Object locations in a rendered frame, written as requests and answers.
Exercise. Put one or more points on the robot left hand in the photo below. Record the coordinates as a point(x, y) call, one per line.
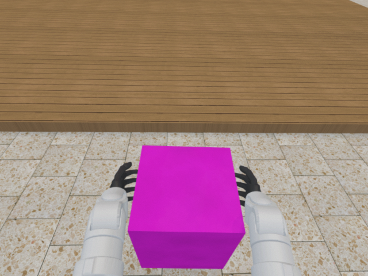
point(120, 181)

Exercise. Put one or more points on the right robot forearm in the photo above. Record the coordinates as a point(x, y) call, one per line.
point(269, 238)

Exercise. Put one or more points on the carton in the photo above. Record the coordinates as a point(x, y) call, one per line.
point(186, 211)

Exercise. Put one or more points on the left robot forearm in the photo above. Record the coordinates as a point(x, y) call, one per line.
point(104, 237)

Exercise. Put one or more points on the robot right hand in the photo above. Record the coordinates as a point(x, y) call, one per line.
point(250, 184)

